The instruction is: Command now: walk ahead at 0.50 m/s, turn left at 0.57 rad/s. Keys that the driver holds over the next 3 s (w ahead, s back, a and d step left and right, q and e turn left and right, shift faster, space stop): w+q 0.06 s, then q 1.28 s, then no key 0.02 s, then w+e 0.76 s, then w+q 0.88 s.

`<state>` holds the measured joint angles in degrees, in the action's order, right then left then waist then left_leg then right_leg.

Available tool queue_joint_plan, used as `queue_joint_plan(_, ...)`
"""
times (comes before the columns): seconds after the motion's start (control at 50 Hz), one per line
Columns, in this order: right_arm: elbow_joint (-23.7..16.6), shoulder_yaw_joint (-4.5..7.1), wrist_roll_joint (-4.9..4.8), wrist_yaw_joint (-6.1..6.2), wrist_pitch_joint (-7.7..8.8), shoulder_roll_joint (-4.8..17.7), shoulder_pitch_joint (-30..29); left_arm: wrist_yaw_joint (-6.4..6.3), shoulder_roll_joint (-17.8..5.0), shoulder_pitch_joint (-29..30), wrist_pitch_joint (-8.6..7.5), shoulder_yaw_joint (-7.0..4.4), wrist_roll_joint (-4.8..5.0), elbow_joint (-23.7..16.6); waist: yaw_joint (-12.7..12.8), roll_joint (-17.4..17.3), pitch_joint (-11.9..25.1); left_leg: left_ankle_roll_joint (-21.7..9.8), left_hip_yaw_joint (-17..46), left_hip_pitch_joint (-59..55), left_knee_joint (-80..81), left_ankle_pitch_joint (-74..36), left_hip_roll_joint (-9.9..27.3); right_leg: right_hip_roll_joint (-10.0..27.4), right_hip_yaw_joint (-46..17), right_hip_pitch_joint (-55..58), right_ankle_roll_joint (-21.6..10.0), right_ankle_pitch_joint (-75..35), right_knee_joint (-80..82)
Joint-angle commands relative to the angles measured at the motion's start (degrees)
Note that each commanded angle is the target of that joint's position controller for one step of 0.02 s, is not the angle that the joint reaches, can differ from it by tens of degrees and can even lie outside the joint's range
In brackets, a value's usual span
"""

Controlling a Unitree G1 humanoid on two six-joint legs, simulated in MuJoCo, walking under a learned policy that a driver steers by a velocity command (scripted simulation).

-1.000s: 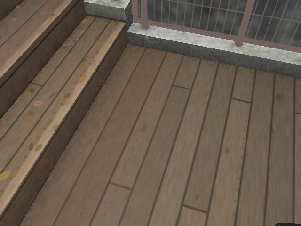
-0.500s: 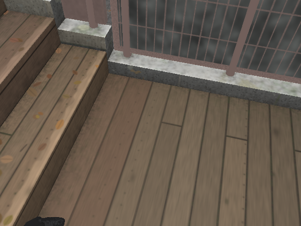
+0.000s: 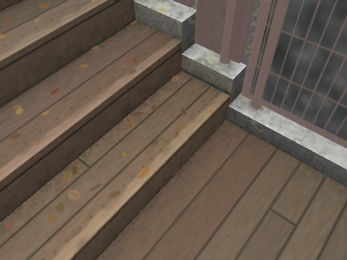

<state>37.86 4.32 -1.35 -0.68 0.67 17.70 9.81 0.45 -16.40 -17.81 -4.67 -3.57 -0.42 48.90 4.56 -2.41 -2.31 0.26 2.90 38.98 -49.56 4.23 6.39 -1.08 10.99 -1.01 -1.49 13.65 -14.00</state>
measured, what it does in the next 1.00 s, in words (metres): walks ahead, turning left: left foot, then right foot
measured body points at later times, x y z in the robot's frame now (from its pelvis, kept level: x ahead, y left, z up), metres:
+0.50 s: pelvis +0.20 +0.05 -0.01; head +0.25 +0.08 +0.44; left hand +0.26 +0.34 -0.13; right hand +0.34 -0.21 -0.12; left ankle +0.23 +0.13 -0.74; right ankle +0.30 -0.09 -0.69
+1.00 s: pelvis +0.25 +0.01 +0.00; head +0.29 +0.03 +0.45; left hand +0.22 +0.33 -0.09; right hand +0.54 -0.13 -0.10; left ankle +0.17 +0.16 -0.68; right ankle +0.31 -0.06 -0.74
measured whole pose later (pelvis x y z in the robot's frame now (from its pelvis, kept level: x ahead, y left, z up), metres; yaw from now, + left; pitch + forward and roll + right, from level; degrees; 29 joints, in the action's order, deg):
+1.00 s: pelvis +0.25 +0.01 +0.00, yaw +37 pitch +0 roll +0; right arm 39.6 5.3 -0.9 1.4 -2.9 19.0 9.2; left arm -2.5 -15.5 -7.5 0.9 -2.1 -1.2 39.1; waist 0.8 -1.7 -4.5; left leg 8.2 3.0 28.7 -55.1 20.0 3.3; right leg 1.7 9.1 -10.4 -2.5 11.7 -21.8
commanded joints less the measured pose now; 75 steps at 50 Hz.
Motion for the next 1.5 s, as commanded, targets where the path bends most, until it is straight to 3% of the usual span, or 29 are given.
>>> queue_joint_plan(0.02, -5.55, -0.47, 0.13, -1.23, 0.97, 0.83, -5.45, -0.49, -10.06, 3.32, -0.12, -2.15, 0.49, -3.72, 0.11, 4.63, -2.28, -0.72, -2.44, 0.29, 7.39, -3.97, 0.19, 15.86, -4.35, 0.4, -8.05, -18.02, 6.1)
queue_joint_plan(0.08, -7.66, -0.39, 0.17, -2.17, 0.9, 1.44, -8.59, -0.55, -11.79, 2.3, 1.17, -2.61, 1.38, -2.87, 0.23, 4.68, -3.68, -2.44, -5.21, -0.74, 12.24, -0.29, -1.43, 16.96, -1.69, 4.64, -6.96, -27.61, 2.64)
queue_joint_plan(0.14, -6.9, 1.94, 1.02, -2.46, 1.07, 6.15, 0.28, -1.94, -14.29, 4.17, 2.42, -3.48, 2.36, -3.77, -6.14, 7.58, 3.18, -5.61, -9.13, -14.51, 16.17, 4.42, -7.99, 15.78, 0.79, 5.99, -3.96, -55.71, -15.0)
queue_joint_plan(0.16, -2.29, 1.03, 7.42, -1.34, 1.17, 3.77, 8.74, -1.44, -10.15, 0.15, 2.31, -1.8, -0.76, -2.16, -8.41, 5.07, 7.57, -7.11, -10.13, -24.88, 22.75, 2.06, -12.18, 13.94, 3.54, 3.36, -2.22, -49.75, -28.56)
queue_joint_plan(0.18, -0.82, 2.19, 8.01, -0.28, 1.36, 6.97, 15.54, -1.13, -8.06, -2.73, 1.99, -1.11, -1.43, -2.85, -10.93, 0.7, 13.08, -9.23, -1.85, -40.61, 21.71, -5.35, -5.46, 12.18, 3.06, -9.54, 0.07, -26.39, -44.54)
queue_joint_plan(0.2, -2.45, 4.28, 5.92, 0.11, 0.88, 16.71, 12.68, -0.22, -2.0, -6.85, 2.36, 0.36, -0.38, -7.0, -5.68, -13.58, 20.05, -19.9, 27.3, -57.56, 19.14, -32.66, 14.37, 1.48, 0.48, -32.62, 3.68, 26.26, -65.8)
queue_joint_plan(0.22, -3.17, 4.8, 2.55, 0.22, 0.55, 15.71, 15.68, -0.52, -7.4, -1.7, 3.09, -0.69, -1.5, -6.64, -10.9, -0.78, 25.48, -21.9, 30.59, -55.66, 21.9, -40.7, 14.17, 1.7, -10.98, -33.34, 3.71, 22.28, -69.29)
queue_joint_plan(0.24, -2.17, 4.06, 2.04, 0.49, 0.37, 13.87, 12.29, -0.55, -6.35, 1.96, 3.25, -0.44, -0.33, -8.18, -8.93, -0.5, 18.02, -20.84, 21.63, -49.7, 22.91, -41.87, 12.32, 4.4, -12.59, -34.96, 3.29, 16.42, -67.71)
queue_joint_plan(0.3, -1.4, 1.35, 1.08, 0.89, -0.1, 5.81, 4.32, -0.89, -6.93, 0.83, 4.6, 0.13, -2.14, -7.27, -3.31, -0.71, 7.06, -15.25, 13.29, -31.49, 28.6, -31.21, 4.33, 7.13, -12.53, -28.39, 3.95, 10.92, -55.29)
queue_joint_plan(0.44, 2.08, 2.02, 2.43, 0.49, -0.19, 8.59, 5.69, -1.75, -5.73, 4.04, 7.37, 0.6, -1.5, -8.79, -3.87, -2.27, 7.41, -14.32, 15.1, -25.19, 31.28, -16.65, 1.83, 4.34, -12.97, -25.4, 4.56, 6.79, -42.79)
queue_joint_plan(0.62, 4.41, 2.49, 2.85, 0.29, -2.31, 8.75, 4.44, -2.4, -5.44, 6.31, 5.81, 0.8, -0.17, -10.81, -4.96, -5.0, 4.67, -11.05, 23.94, -27.05, 25.6, -14.98, 0.01, -0.74, -13.71, -17.1, 2.34, 7.81, -22.56)
queue_joint_plan(0.64, 1.42, 2.14, -1.94, 2.1, -1.75, 8.17, -1.48, -2.45, -5.84, 9.19, 3.94, 0.04, 1.59, -12.23, -2.69, -0.81, 4.72, -10.55, 27.91, -24.83, 25.73, -5.98, -0.74, -0.51, -16.8, -13.34, 3.32, 0.75, -11.23)
queue_joint_plan(0.66, 1.41, 1.71, -2.04, 2.94, -1.77, 7.52, -2.33, -2.71, -7.53, 6.31, 3.2, -0.51, 1.46, -11.15, -1.41, 0.97, 5.73, -7.7, 24.98, -21.86, 21.65, 2.18, -3.44, 3.44, -17.13, -6.31, 2.46, -6.76, -4.62)
queue_joint_plan(0.68, 2.3, 0.86, -0.48, 3.17, -1.83, 3.01, 3.58, -3.4, -11.46, 5.56, 3.49, -1.31, 0.51, -11.31, -5.08, 13.27, 8.97, -3.51, 13.74, -14.88, 7.12, 23.55, -10.83, 17.63, -28.06, 1.7, -2.03, -17.6, -4.78)
queue_joint_plan(0.7, 1.13, 2.1, -0.36, 3.51, -1.21, 6.71, 3.86, -2.75, -12.64, 6.44, 3.73, -1.71, -1.91, -12.16, -4.7, 19.08, 6.29, -0.19, 7.52, -5.43, -1.59, 33.75, -15.66, 25.02, -40.69, -2.72, -10.95, -22.44, -2.29)
queue_joint_plan(0.72, 2.06, 3.21, 0.78, 3.64, -1.18, 10.11, 5.26, -2.87, -10.64, 8.61, 3.3, -1.26, -1.34, -13.19, -5.69, 12.8, 4.26, 1.95, 8.41, -5.26, -10.65, 30.53, -11.2, 25.11, -38.65, -4.69, -12.4, -21.2, -2.37)
queue_joint_plan(0.76, 4.32, 3.86, 0.29, 3.93, -2.7, 9.53, 6.7, -2.96, -7.29, 12.59, 3.18, -0.39, -0.65, -14.25, -6.89, 8.09, 2.53, 4.26, 6.77, -4.13, -16.7, 23.91, -9.53, 18.13, -27.62, -5.35, -7.97, -14.85, -3.52)
queue_joint_plan(0.82, 2.34, 3.27, 0.01, 3.56, -3.59, 6.81, 4.14, -3.55, -6.72, 12.66, 3.67, -0.08, -0.47, -13.96, -5.59, 9.3, 1.3, 6.65, 3.43, -3.08, -19.74, 17.94, -8.04, 14.46, -18.73, -6.25, -8.33, -18.93, -2.66)
queue_joint_plan(1.02, -4.64, 1.0, 0.67, 1.19, -2.57, 4.49, -4.45, -2.66, -11.3, 12.02, 5.28, -2.36, -0.49, -13.31, -2.05, 9.83, 5.15, 6.89, -3.26, -10.43, 0.46, 15.72, -2.39, 18.24, -9.66, -1.96, -12.41, -24.6, -2.25)
queue_joint_plan(1.14, -5.34, 1.84, 0.54, -0.22, -3.15, 5.89, -1.37, -2.26, -11.94, 12.24, 5.28, -3.05, 2.05, -11.85, -5.1, 10.9, 6.9, 0.09, -6.32, -22.45, 21.95, 8.42, -4.64, 19.71, -6.36, -2.19, -7.48, -25.76, -10.86)
queue_joint_plan(1.16, -4.35, 2.72, 0.72, 0.22, -3.16, 8.06, 1.41, -2.11, -9.86, 9.11, 5.08, -2.5, 1.99, -10.47, -5.77, 7.31, 8.16, -2.23, -4.58, -30.51, 27.73, 1.27, -5.53, 17.17, -3.58, -6.79, -3.84, -21.39, -16.59)
queue_joint_plan(1.18, -3.93, 4.28, 0.76, 1.24, -2.96, 13.28, 5.33, -1.77, -7.01, 8.62, 4.62, -1.47, -0.1, -11.31, -6.21, -4.45, 10.05, -6.51, 8.17, -43.14, 28.27, -20.24, 3.11, 11.93, 0.26, -20.95, 1.27, -3.09, -30.85)
queue_joint_plan(1.2, -5.0, 4.98, 2.4, 1.68, -2.23, 18.17, 5.15, -1.84, -4.68, 11.54, 4.27, -0.29, -2.15, -15.48, -5.54, -15.94, 11.23, -19.88, 27.28, -45.0, 27.17, -32.32, 16.93, 3.5, -2.57, -36.61, 5.83, 25.4, -44.0)
queue_joint_plan(1.22, -5.41, 4.05, 3.17, 1.19, -0.84, 13.61, 4.31, -2.08, -8.82, 15.18, 4.34, -1.65, -1.23, -14.66, -8.92, -5.77, 13.64, -21.81, 23.89, -42.9, 27.98, -28.9, 15.41, 3.86, -11.96, -37.18, 6.04, 25.13, -52.61)
queue_joint_plan(1.26, -5.12, 3.3, 1.8, 1.51, 0.18, 11.46, -1.85, -2.52, -9.22, 13.34, 4.76, -2.17, 0.0, -13.3, -4.97, -2.69, 9.25, -15.48, 15.08, -36.92, 28.9, -18.72, 8.59, 4.92, -14.12, -37.24, 5.21, 15.26, -51.75)
queue_joint_plan(1.3, -5.44, 2.3, 0.63, 2.14, -0.36, 9.64, -4.67, -2.98, -9.34, 12.36, 4.98, -2.41, -0.95, -13.02, -3.37, -3.55, 8.28, -13.67, 13.23, -32.07, 29.32, -18.89, 6.28, 3.6, -13.79, -34.41, 6.17, 9.23, -52.28)
queue_joint_plan(1.38, -5.02, 1.25, 1.43, 2.97, -0.66, 7.6, -4.1, -2.81, -7.04, 9.93, 4.89, -1.75, -0.26, -12.28, -3.38, -5.0, 10.72, -12.93, 11.26, -32.28, 29.94, -12.06, 4.14, 2.17, -13.15, -31.58, 7.14, 4.14, -46.34)
queue_joint_plan(1.4, -1.86, 0.32, 3.13, 1.74, -1.44, 6.13, 0.59, -1.06, -5.75, 4.95, 6.82, -0.72, -2.68, -9.12, -4.04, -7.41, 9.28, -11.03, 8.75, -32.26, 31.62, -7.97, 0.94, 2.97, -10.48, -28.56, 5.75, 4.54, -43.32)
queue_joint_plan(1.5, 0.52, -0.6, 4.36, -0.08, -1.27, 6.12, 0.96, 1.14, -4.73, 9.05, 7.06, 0.41, -1.59, -9.16, -6.64, -8.01, 4.17, -10.02, 11.8, -27.83, 37.65, 17.83, 2.62, 2.13, -7.75, -19.52, 2.92, 7.44, -26.83)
